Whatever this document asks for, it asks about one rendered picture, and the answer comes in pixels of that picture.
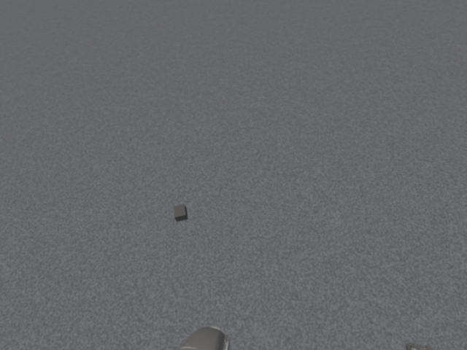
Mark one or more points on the small box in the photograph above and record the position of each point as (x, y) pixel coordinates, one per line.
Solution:
(180, 212)

